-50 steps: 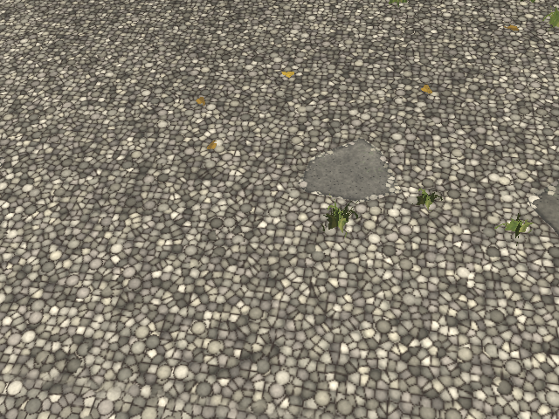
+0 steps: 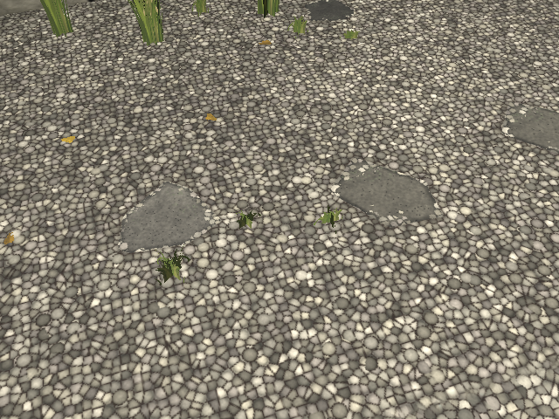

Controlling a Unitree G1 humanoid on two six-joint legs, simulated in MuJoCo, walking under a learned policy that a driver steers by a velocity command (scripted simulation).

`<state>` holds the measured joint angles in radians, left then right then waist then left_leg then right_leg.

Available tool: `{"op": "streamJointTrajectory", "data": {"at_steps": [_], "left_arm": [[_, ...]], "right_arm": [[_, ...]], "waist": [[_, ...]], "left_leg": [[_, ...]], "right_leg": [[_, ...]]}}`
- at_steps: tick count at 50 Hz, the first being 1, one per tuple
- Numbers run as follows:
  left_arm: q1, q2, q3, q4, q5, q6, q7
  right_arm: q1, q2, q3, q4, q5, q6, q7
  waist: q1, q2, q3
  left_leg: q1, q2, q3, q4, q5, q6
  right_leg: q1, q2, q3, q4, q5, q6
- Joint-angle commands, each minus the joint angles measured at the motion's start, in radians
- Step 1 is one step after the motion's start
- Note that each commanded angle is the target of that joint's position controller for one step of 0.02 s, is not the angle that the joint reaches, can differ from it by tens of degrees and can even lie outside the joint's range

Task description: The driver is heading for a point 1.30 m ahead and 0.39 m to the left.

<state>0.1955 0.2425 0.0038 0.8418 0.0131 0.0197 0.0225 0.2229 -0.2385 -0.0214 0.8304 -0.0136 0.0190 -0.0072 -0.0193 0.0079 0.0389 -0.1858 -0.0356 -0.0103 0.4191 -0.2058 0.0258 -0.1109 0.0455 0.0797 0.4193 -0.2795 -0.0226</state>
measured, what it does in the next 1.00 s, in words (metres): stands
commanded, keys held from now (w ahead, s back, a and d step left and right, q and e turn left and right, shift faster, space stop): shift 1.00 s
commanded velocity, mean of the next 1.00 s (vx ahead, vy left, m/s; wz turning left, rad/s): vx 0.00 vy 0.00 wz -0.01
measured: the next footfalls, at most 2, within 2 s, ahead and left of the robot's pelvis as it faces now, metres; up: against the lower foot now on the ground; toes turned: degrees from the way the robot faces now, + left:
left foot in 1.58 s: +0.13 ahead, +0.13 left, +0.00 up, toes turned +3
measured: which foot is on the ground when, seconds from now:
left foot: down 0.00-1.00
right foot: down 0.00-1.00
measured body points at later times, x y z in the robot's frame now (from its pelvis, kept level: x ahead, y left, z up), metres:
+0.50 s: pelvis +0.00 -0.01 +0.00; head +0.00 -0.01 +0.45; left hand +0.03 +0.24 -0.15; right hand +0.03 -0.26 -0.15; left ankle +0.01 +0.10 -0.74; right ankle -0.03 -0.11 -0.74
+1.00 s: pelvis +0.00 -0.01 +0.00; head +0.01 -0.01 +0.45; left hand -0.01 +0.22 -0.16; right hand +0.00 -0.24 -0.16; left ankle +0.01 +0.10 -0.74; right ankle -0.03 -0.11 -0.74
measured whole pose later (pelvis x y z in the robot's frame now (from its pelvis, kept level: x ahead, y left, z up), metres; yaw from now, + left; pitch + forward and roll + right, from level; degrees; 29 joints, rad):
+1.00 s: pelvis +0.00 -0.01 +0.00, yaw +0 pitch -1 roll +0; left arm 0.28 0.17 -0.02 1.15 0.01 0.00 0.05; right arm 0.25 -0.17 0.00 1.16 -0.01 0.01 -0.04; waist -0.01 0.00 0.03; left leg -0.17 -0.02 -0.03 0.40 -0.20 0.01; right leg -0.09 0.06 0.07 0.38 -0.27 -0.04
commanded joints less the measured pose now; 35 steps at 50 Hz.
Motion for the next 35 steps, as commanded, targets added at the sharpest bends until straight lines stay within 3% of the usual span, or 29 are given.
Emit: {"op": "streamJointTrajectory", "data": {"at_steps": [1, 9, 18, 35], "left_arm": [[0.010, 0.120, 0.023, -0.009, -0.002, -0.017, 0.009], [0.015, 0.116, 0.015, 0.085, -0.002, -0.023, 0.014], [0.043, 0.095, 0.005, 0.176, -0.004, -0.026, 0.018], [0.113, 0.043, -0.009, 0.274, -0.004, -0.026, 0.025]], "right_arm": [[0.001, -0.114, -0.029, -0.014, 0.002, -0.014, -0.005], [0.007, -0.104, -0.025, 0.098, 0.002, -0.009, -0.011], [0.019, -0.091, -0.014, 0.197, 0.003, -0.008, -0.019], [0.054, -0.044, 0.007, 0.293, 0.003, -0.010, -0.030]], "waist": [[0.007, -0.058, -0.021], [0.005, -0.017, 0.001], [0.005, -0.012, 0.003], [0.010, -0.010, 0.018]], "left_leg": [[0.051, 0.094, -0.096, -0.052, 0.151, 0.015], [0.067, 0.100, -0.102, -0.077, 0.128, 0.008], [0.073, 0.106, -0.103, -0.081, 0.124, 0.010], [0.053, 0.109, -0.099, -0.071, 0.133, 0.012]], "right_leg": [[-0.052, -0.115, 0.104, -0.085, 0.201, -0.029], [-0.067, -0.115, 0.105, -0.116, 0.161, -0.038], [-0.067, -0.110, 0.095, -0.127, 0.162, -0.041], [-0.066, -0.105, 0.079, -0.114, 0.186, -0.039]]}}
